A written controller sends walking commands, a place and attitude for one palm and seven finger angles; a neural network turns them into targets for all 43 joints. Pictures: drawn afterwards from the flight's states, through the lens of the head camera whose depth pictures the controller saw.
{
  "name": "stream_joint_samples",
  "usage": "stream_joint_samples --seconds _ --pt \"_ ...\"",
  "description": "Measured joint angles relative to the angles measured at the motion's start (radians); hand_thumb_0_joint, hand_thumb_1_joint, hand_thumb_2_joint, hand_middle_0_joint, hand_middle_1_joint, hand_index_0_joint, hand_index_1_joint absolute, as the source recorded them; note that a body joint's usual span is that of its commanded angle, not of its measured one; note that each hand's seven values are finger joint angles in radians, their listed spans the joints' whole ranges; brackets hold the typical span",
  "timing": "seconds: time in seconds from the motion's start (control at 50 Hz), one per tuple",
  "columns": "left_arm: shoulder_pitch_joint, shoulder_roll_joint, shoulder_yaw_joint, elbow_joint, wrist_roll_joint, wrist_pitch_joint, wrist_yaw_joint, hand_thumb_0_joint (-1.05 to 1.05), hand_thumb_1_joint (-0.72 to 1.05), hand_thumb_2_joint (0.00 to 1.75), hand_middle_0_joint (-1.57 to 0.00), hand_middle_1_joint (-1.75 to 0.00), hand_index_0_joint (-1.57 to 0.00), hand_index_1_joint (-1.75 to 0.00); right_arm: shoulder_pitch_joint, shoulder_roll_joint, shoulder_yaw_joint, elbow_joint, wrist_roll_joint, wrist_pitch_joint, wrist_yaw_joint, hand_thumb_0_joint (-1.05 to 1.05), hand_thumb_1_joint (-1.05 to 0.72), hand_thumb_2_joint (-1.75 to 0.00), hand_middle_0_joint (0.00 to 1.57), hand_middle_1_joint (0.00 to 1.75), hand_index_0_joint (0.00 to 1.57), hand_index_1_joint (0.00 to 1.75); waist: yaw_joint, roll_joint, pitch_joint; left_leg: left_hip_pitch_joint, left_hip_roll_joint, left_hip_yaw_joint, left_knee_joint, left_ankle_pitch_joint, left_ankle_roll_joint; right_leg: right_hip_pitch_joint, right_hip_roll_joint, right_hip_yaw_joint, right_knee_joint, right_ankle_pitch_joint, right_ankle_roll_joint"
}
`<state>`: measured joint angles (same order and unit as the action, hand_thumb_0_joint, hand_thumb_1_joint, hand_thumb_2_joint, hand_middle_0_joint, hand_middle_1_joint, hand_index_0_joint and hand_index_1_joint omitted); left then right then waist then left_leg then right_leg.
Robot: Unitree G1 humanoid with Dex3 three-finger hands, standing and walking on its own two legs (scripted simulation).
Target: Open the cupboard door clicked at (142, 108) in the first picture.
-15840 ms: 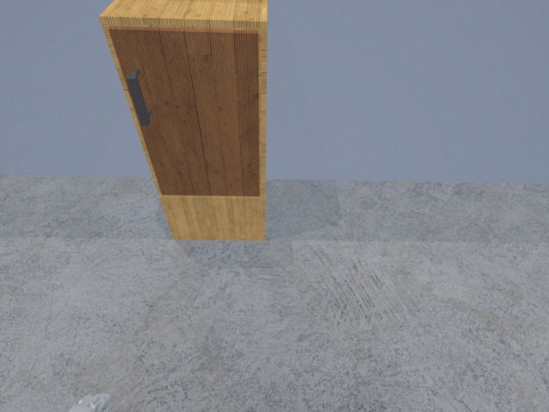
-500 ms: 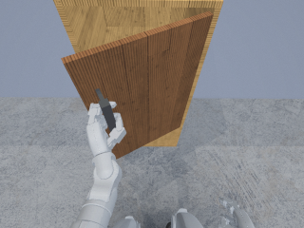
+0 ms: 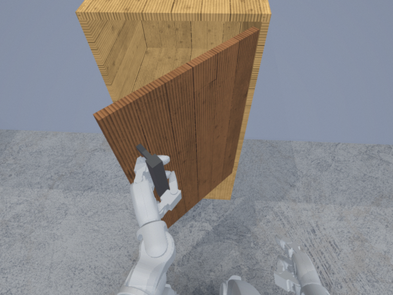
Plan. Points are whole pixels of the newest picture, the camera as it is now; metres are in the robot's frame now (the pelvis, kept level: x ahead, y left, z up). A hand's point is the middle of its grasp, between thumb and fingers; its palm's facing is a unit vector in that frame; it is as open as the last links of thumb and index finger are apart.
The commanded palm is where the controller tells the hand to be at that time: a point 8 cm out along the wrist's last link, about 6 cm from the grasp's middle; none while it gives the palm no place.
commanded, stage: open thumb and fingers to let go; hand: left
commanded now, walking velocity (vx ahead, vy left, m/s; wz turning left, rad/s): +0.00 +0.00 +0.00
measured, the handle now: (153, 173) +0.35 +0.11 +0.04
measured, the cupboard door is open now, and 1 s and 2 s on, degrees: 46 48 48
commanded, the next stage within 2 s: slide the hand sideways off the handle in 0.68 s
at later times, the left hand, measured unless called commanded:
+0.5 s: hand (177, 196) +0.30 +0.05 +0.04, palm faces +0.37 -0.93 -0.02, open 14.0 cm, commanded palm +0.26 +0.10 +0.04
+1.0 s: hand (167, 212) +0.27 +0.07 +0.04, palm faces -0.14 -0.99 -0.08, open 16.3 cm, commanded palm +0.25 +0.11 +0.04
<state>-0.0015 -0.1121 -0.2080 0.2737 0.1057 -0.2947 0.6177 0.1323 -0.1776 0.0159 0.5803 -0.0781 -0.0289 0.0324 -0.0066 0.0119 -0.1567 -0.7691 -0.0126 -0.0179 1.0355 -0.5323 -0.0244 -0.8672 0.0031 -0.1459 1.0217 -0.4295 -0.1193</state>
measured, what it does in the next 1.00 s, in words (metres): stands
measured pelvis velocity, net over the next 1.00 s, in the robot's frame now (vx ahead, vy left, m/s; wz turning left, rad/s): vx -0.03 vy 0.02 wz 0.01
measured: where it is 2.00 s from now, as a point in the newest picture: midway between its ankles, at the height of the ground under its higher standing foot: outside the picture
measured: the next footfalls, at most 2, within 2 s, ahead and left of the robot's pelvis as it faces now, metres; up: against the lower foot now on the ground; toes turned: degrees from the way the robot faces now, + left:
none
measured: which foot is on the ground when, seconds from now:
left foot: down 0.00-1.00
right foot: down 0.00-1.00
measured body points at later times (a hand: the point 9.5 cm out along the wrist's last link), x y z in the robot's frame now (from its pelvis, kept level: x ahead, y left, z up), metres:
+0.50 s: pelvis -0.02 -0.01 +0.00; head +0.04 -0.04 +0.44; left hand +0.28 +0.10 +0.05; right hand +0.14 -0.24 -0.12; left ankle -0.02 +0.14 -0.67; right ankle +0.04 -0.05 -0.67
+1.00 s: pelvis -0.03 +0.02 -0.01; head +0.03 +0.00 +0.44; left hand +0.27 +0.12 +0.04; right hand +0.14 -0.20 -0.11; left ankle -0.02 +0.14 -0.67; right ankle +0.04 -0.05 -0.67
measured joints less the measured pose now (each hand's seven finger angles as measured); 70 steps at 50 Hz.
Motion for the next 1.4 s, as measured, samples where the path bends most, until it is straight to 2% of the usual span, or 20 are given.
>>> stream_joint_samples --seconds 0.12,0.34,0.42,0.54,0.7,0.8,0.82,0.84,0.92,0.98,1.02,1.06,1.1,1.18,1.28,1.34,1.4 --pt "0.01 -0.002 0.023 -0.022 -0.011 -0.01 -0.018 0.0 0.45 0.71 -0.36 -1.29 -0.37 -1.31 0.024 -0.007 -0.013 0.002 0.002 -0.011 -0.011 0.01 -0.91 -0.9 0.2 0.3 0.2 0.3 -0.005 0.003 0.004 -0.012 -0.002 -0.008 -0.01 0.018 -0.013 -0.013 -0.003 -0.008 -0.001 0.009 -0.012" --pt "-0.005 -0.005 0.055 -0.001 -0.02 -0.039 -0.024 0.0 -0.17 0.44 -0.31 -1.21 -0.31 -1.24 0.05 -0.021 -0.024 0.022 0.007 -0.022 -0.024 0.01 -0.91 -0.9 0.2 0.3 0.2 0.3 -0.02 0.009 0.014 -0.023 -0.003 -0.007 -0.01 0.034 -0.011 -0.027 -0.004 -0.008 0.004 0.022 -0.019" --pt "-0.022 -0.004 0.059 0.012 -0.022 -0.043 -0.022 0.0 -0.34 0.37 -0.3 -1.15 -0.3 -1.18 0.049 -0.021 -0.026 0.027 0.007 -0.026 -0.027 0.01 -0.91 -0.9 0.2 0.3 0.2 0.3 -0.02 0.008 0.016 -0.031 -0.004 -0.005 -0.003 0.037 -0.012 -0.035 -0.005 -0.006 0.009 0.026 -0.019" --pt "-0.031 -0.008 0.051 0.026 -0.023 -0.044 -0.017 -0.01 -0.45 0.32 -0.26 -0.97 -0.26 -0.98 0.046 -0.018 -0.024 0.024 0.008 -0.03 -0.026 0.01 -0.91 -0.9 0.2 0.3 0.2 0.3 -0.018 0.008 0.015 -0.032 -0.006 -0.001 0.002 0.039 -0.011 -0.036 -0.006 -0.001 0.012 0.032 -0.014" --pt "-0.051 -0.008 0.031 0.051 -0.011 -0.043 -0.005 -0.01 -0.49 0.3 -0.22 -0.62 -0.22 -0.64 0.035 -0.01 -0.017 0.016 0.006 -0.036 -0.026 0.01 -0.91 -0.9 0.2 0.3 0.2 0.3 -0.017 0.009 0.016 -0.035 -0.007 0.001 0.013 0.038 -0.005 -0.034 -0.007 0.001 0.012 0.037 -0.007" --pt "-0.056 -0.007 0.014 0.059 -0.009 -0.042 -0.002 -0.01 -0.5 0.3 -0.28 -0.52 -0.26 -0.58 0.032 -0.008 -0.013 0.014 0.006 -0.036 -0.027 0.01 -0.91 -0.9 0.2 0.3 0.2 0.3 -0.013 0.01 0.015 -0.036 -0.009 0.004 0.02 0.035 0.003 -0.032 -0.009 0.005 0.012 0.038 0.001" --pt "-0.053 -0.002 0.011 0.056 -0.003 -0.045 -0.016 -0.01 -0.5 0.3 -0.28 -0.51 -0.25 -0.57 0.032 -0.01 -0.01 0.014 0.006 -0.039 -0.026 0.01 -0.91 -0.9 0.2 0.3 0.2 0.3 -0.012 0.009 0.018 -0.035 -0.011 0.005 0.022 0.034 0.006 -0.031 -0.011 0.005 0.014 0.038 0.002" --pt "-0.047 0.011 0.011 0.052 0.002 -0.055 -0.057 -0.01 -0.5 0.3 -0.28 -0.49 -0.24 -0.55 0.035 -0.012 -0.006 0.009 0.008 -0.042 -0.026 0.01 -0.91 -0.9 0.2 0.3 0.2 0.3 -0.012 0.008 0.022 -0.036 -0.013 0.005 0.025 0.033 0.009 -0.032 -0.014 0.006 0.018 0.037 0.003" --pt "-0.04 0.121 -0.004 0.041 -0.02 -0.109 -0.301 -0.01 -0.5 0.3 -0.23 -0.42 -0.16 -0.45 0.058 -0.028 -0.001 -0.013 0.024 -0.051 -0.029 0.01 -0.91 -0.9 0.21 0.3 0.2 0.3 -0.001 0.009 0.036 -0.047 -0.022 0.002 0.05 0.025 0.018 -0.038 -0.024 0.003 0.039 0.03 0.008" --pt "-0.048 0.179 -0.02 0.031 -0.096 -0.117 -0.469 -0.02 -0.5 0.3 -0.2 -0.37 -0.12 -0.39 0.072 -0.044 0.0 -0.026 0.049 -0.059 -0.034 0.01 -0.91 -0.9 0.21 0.3 0.2 0.3 0.005 0.023 0.05 -0.044 -0.024 0.002 0.063 0.02 0.026 -0.029 -0.026 0.002 0.041 0.029 0.017" --pt "-0.048 0.176 -0.023 0.023 -0.155 -0.1 -0.533 -0.02 -0.5 0.3 -0.19 -0.35 -0.11 -0.37 0.081 -0.051 0.003 -0.035 0.064 -0.063 -0.037 0.01 -0.91 -0.9 0.21 0.3 0.2 0.3 0.006 0.029 0.056 -0.036 -0.025 0.007 0.057 0.021 0.032 -0.02 -0.026 0.008 0.031 0.035 0.025" --pt "-0.035 0.15 -0.017 0.01 -0.189 -0.08 -0.549 -0.02 -0.5 0.3 -0.17 -0.33 -0.11 -0.35 0.092 -0.053 0.005 -0.047 0.074 -0.063 -0.036 0.01 -0.91 -0.9 0.2 0.3 0.2 0.3 0.005 0.028 0.054 -0.026 -0.026 0.017 0.044 0.024 0.041 -0.014 -0.025 0.018 0.019 0.041 0.034" --pt "-0.013 0.12 -0.016 -0.008 -0.192 -0.064 -0.533 -0.02 -0.5 0.3 -0.16 -0.32 -0.12 -0.33 0.106 -0.053 0.006 -0.064 0.074 -0.064 -0.03 0.01 -0.91 -0.9 0.2 0.3 0.2 0.3 0.003 0.024 0.046 -0.021 -0.029 0.027 0.034 0.026 0.049 -0.012 -0.027 0.029 0.012 0.045 0.041" --pt "0.05 0.084 -0.035 -0.058 -0.13 -0.067 -0.476 -0.01 -0.5 0.3 -0.13 -0.31 -0.14 -0.32 0.124 -0.047 0.005 -0.098 0.062 -0.058 -0.006 0.01 -0.91 -0.9 0.21 0.3 0.2 0.3 -0.004 0.013 0.024 -0.027 -0.032 0.046 0.04 0.014 0.062 -0.028 -0.028 0.048 0.025 0.036 0.053" --pt "0.126 0.092 -0.073 -0.129 -0.061 -0.079 -0.443 -0.01 -0.5 0.3 -0.13 -0.3 -0.15 -0.31 0.123 -0.039 0.004 -0.13 0.054 -0.036 0.013 0.01 -0.91 -0.9 0.21 0.3 0.2 0.3 -0.004 0.004 0.019 -0.043 -0.03 0.058 0.075 -0.015 0.072 -0.047 -0.026 0.06 0.059 0.014 0.062" --pt "0.17 0.109 -0.087 -0.175 -0.05 -0.068 -0.442 -0.01 -0.5 0.3 -0.13 -0.3 -0.15 -0.31 0.119 -0.035 0.005 -0.146 0.055 -0.021 0.011 0.01 -0.91 -0.9 0.21 0.3 0.2 0.3 0.001 0.007 0.023 -0.044 -0.029 0.061 0.087 -0.027 0.076 -0.048 -0.024 0.062 0.068 0.005 0.067" --pt "0.22 0.12 -0.082 -0.226 -0.061 -0.055 -0.441 -0.02 -0.5 0.3 -0.14 -0.3 -0.15 -0.31 0.117 -0.03 0.009 -0.158 0.058 -0.011 0.005 0.01 -0.91 -0.9 0.21 0.3 0.2 0.3 0.008 0.01 0.023 -0.038 -0.028 0.061 0.087 -0.034 0.079 -0.042 -0.023 0.064 0.066 0.0 0.071"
